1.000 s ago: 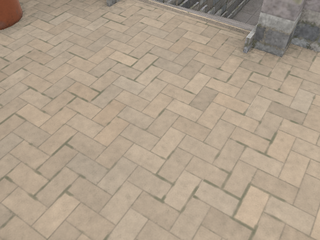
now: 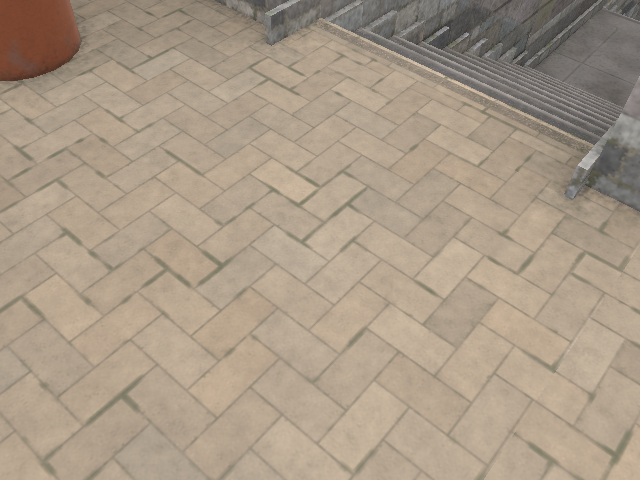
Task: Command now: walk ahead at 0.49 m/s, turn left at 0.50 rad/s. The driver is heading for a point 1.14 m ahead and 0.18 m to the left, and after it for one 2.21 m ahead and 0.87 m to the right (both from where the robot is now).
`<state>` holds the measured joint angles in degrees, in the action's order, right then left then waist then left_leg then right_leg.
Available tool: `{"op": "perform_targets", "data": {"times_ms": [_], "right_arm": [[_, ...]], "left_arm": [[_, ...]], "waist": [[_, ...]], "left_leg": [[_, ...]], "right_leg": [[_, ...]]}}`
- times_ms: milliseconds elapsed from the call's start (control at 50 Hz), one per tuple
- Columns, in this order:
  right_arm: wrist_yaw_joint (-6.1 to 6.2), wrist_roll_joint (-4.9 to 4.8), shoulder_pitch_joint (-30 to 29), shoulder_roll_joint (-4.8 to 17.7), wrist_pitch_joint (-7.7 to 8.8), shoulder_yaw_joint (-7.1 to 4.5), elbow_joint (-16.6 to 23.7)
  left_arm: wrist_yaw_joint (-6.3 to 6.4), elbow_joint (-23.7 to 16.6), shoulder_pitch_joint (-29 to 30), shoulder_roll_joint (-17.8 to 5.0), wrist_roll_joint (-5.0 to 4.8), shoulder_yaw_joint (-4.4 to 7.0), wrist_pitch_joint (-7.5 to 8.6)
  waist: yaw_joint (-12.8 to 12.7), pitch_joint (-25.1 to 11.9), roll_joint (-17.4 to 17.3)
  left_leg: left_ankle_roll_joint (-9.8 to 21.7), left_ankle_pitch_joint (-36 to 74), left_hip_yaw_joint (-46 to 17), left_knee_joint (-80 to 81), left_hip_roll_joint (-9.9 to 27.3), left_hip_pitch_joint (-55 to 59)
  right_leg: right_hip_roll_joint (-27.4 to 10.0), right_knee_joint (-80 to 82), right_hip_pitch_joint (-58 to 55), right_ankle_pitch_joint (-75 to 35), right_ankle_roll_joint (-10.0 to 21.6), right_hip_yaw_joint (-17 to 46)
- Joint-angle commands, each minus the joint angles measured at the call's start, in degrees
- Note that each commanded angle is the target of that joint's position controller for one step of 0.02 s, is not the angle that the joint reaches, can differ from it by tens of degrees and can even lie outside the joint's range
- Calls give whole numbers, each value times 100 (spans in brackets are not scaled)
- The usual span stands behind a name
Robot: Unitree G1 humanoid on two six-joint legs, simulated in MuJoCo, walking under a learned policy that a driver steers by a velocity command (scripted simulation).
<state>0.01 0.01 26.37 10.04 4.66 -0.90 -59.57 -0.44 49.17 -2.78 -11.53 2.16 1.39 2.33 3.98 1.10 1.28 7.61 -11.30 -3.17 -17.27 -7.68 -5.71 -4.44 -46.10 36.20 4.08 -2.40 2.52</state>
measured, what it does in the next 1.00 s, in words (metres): walks ahead, turning left: right foot, then left foot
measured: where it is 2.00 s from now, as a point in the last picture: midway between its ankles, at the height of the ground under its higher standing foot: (204, 300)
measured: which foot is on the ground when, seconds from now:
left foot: down 0.00-0.24, up 0.26-0.74, down 0.76-1.00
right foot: up 0.00-0.20, down 0.22-0.76, up 0.78-1.00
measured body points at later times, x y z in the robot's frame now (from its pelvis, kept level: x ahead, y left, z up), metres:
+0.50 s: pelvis +0.26 -0.05 +0.00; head +0.29 -0.05 +0.45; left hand +0.21 +0.22 -0.12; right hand +0.47 -0.26 -0.12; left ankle +0.28 +0.10 -0.66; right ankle +0.26 -0.14 -0.75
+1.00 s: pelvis +0.48 +0.10 +0.00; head +0.49 +0.12 +0.45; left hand +0.43 +0.36 -0.14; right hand +0.64 -0.12 -0.13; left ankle +0.45 +0.13 -0.75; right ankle +0.59 -0.03 -0.66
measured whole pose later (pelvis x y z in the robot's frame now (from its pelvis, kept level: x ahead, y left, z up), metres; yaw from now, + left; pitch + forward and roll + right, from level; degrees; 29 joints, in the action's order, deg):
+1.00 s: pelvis +0.48 +0.10 +0.00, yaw +26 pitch +0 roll +0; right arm -0.4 1.0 18.7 13.1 4.5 -2.6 -50.2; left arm -1.8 48.8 -15.5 -14.3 1.3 2.5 1.3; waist -0.2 2.1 2.1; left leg 6.6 -10.4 5.9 -16.7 -5.0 -6.8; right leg -5.5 -62.3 34.0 13.5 1.6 1.1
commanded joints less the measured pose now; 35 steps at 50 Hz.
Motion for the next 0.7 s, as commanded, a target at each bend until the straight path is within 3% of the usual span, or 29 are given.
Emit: {"op": "perform_targets", "data": {"times_ms": [20,80,100,120,160,180,200,220,240,260,280,300,340,400,460,560,640,700], "right_arm": [[21,-11,336,793,20,-187,321],[64,47,468,905,-6,-260,406],[61,122,516,1002,-24,-305,446],[73,136,520,1005,-36,-328,482],[109,128,304,1095,-47,-380,612],[101,117,73,1189,-39,-413,708],[61,97,-56,1213,-6,-429,739],[7,27,-177,1126,53,-416,859],[1,-203,122,587,77,-307,1094],[35,-129,329,790,24,-318,1198],[56,25,103,1016,-72,-364,1069],[-18,97,-265,951,-98,-361,1126],[-136,211,-515,798,-205,-359,1258],[-247,229,-659,693,-367,-337,1413],[-318,237,-1222,686,-410,-312,1685],[-423,195,-2260,552,-370,-191,2087],[-478,220,-2900,562,-358,-144,2364],[-398,282,-2744,625,-343,-175,2355]], "left_arm": [[3,-482,483,-410,-44,94,26],[-34,-745,966,-450,-74,84,59],[-62,-830,1069,-428,-94,59,71],[-80,-909,1148,-453,-105,55,98],[-84,-935,860,-546,-130,72,169],[-57,-835,406,-629,-143,108,210],[8,-648,-317,-760,-153,171,293],[99,-496,-1183,-1107,-57,283,382],[186,-517,-1955,-1693,126,420,364],[167,-459,-1767,-1677,81,464,263],[139,-585,-1335,-1109,64,360,230],[110,-622,-1021,-736,11,266,237],[101,-504,-1002,-548,-18,191,298],[50,-328,-1304,-597,-110,208,460],[29,-212,-1568,-663,-122,227,501],[39,-90,-1821,-755,-109,228,452],[116,49,-2175,-973,-106,275,366],[157,222,-2407,-1124,-89,282,240]], "waist": [[9,349,-492],[185,335,-568],[221,254,-679],[230,246,-680],[11,160,-723],[-222,1,-724],[-551,-378,-505],[-927,-993,-122],[-1004,-1969,916],[-731,-2083,1535],[-575,-1151,524],[-538,-579,-8],[-371,-114,240],[-276,-99,403],[-315,-26,323],[-501,213,343],[-683,373,333],[-562,197,443]], "left_leg": [[644,1024,-1551,656,1466,-49],[638,1620,-1645,342,1491,419],[651,1757,-1656,173,1509,602],[632,1962,-1726,31,1534,679],[467,2323,-1831,-262,1550,514],[334,2696,-1809,-563,1472,228],[164,2970,-1688,-1317,1221,-9],[9,2377,-1383,-2516,850,-656],[-246,-113,-632,-4288,225,-2174],[-230,-1997,-265,-5128,122,-3166],[-193,-1436,-332,-5537,603,-3390],[-226,-950,-274,-5408,782,-3289],[-307,-664,-192,-5110,1051,-3059],[-383,-383,-61,-5154,1098,-3173],[-447,99,8,-4958,1173,-3650],[-450,1084,420,-3313,1138,-3455],[-242,751,835,-2283,1060,-3162],[55,-116,1087,-1796,610,-2380]], "right_leg": [[192,452,237,-413,-106,-195],[295,832,336,-172,-71,-194],[323,965,300,-27,-24,-192],[358,1121,210,98,25,-184],[453,1574,-528,358,154,-153],[583,1825,-1331,541,249,-204],[674,2185,-2427,355,362,-254],[20,2255,-3760,627,597,321],[-1688,2304,-5593,1239,1085,2318],[-2159,2989,-5531,1782,1473,4010],[-1903,3056,-4639,2380,1391,3380],[-1598,3188,-3861,2015,1271,2547],[-1173,3446,-3050,858,1070,1384],[-1044,3557,-2947,-463,1056,580],[-1044,3613,-3115,-1251,1105,-18],[-834,3645,-3157,-1490,976,-875],[-1056,3507,-3720,-1779,927,-1160],[-1145,2704,-4064,-3726,893,-1372]]}}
